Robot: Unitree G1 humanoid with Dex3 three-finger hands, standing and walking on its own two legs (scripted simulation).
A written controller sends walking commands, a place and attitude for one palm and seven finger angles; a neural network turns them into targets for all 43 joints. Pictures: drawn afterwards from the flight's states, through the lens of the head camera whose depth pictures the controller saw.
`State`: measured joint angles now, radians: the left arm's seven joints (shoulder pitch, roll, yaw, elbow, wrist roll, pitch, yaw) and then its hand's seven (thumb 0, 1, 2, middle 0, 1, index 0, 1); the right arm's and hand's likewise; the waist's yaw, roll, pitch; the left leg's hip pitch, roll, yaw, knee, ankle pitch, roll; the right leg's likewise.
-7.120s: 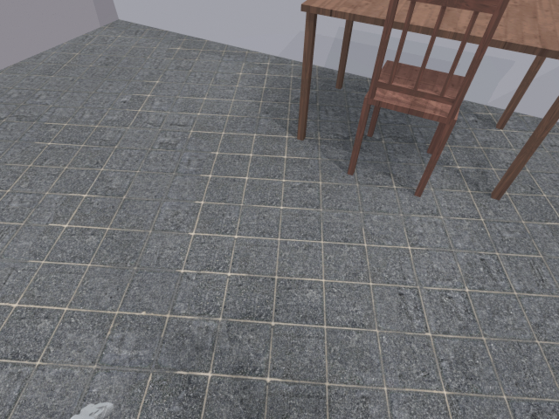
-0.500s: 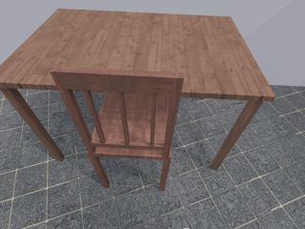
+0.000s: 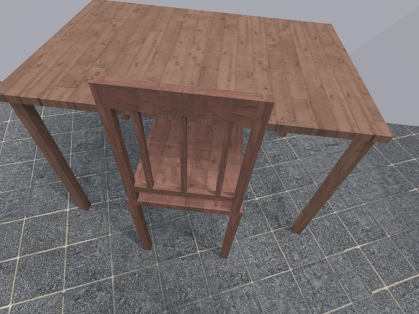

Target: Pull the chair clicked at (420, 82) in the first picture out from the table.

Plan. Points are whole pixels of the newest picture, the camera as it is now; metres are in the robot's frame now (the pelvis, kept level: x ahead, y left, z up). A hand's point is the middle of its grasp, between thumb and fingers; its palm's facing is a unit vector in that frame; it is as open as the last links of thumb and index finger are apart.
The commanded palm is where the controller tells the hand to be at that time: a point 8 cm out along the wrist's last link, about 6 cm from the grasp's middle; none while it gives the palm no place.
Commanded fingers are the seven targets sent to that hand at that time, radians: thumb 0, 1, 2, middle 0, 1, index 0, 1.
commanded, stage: come to a stop and stand still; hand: left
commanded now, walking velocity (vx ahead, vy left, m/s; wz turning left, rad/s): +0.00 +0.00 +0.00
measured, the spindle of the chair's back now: (183, 158) +0.50 +0.10 -0.06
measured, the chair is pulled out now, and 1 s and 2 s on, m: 0.00 0.00 0.00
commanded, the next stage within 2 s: look again from close up in 1.56 s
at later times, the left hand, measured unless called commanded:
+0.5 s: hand out of the picture -0.06 +0.16 -0.16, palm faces +0.03 -0.98 -0.19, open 7.4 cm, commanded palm none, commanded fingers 0.00 0.90 0.90 -0.20 -0.30 -0.20 -0.30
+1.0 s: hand out of the picture -0.07 +0.12 -0.16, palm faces +0.05 -0.98 -0.17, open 7.4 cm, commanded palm none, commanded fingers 0.00 0.90 0.90 -0.20 -0.30 -0.20 -0.30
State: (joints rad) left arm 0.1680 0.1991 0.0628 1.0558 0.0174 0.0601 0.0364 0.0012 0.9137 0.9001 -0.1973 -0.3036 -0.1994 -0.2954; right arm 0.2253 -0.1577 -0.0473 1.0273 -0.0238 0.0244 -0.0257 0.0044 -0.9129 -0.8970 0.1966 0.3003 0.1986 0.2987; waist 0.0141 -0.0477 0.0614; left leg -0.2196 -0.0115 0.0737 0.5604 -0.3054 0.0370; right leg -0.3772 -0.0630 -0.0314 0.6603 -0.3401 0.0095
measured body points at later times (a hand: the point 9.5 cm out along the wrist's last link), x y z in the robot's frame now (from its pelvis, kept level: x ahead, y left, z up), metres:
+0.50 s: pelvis -0.04 +0.00 +0.01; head -0.04 -0.01 +0.46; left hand -0.06 +0.21 -0.15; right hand -0.04 -0.22 -0.16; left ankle -0.01 +0.09 -0.73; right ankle -0.09 -0.10 -0.73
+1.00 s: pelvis -0.03 -0.03 +0.01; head -0.01 -0.04 +0.46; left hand -0.07 +0.17 -0.15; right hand -0.07 -0.23 -0.16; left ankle -0.01 +0.09 -0.73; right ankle -0.09 -0.10 -0.73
